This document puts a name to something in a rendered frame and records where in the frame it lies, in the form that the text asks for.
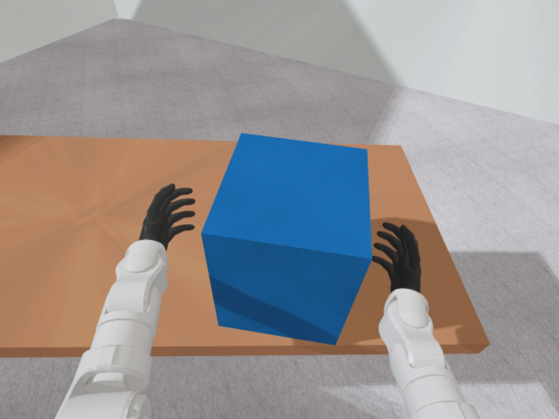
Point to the robot left upper arm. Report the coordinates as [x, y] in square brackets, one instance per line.
[114, 405]

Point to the table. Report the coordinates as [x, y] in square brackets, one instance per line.
[71, 206]

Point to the carton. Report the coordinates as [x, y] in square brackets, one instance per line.
[287, 241]

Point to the left robot forearm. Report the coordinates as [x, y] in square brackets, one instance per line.
[119, 358]

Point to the right robot forearm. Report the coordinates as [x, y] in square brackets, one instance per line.
[424, 378]

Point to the left robot hand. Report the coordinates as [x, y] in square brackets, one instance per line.
[157, 223]

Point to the right robot hand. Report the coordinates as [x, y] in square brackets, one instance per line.
[405, 271]

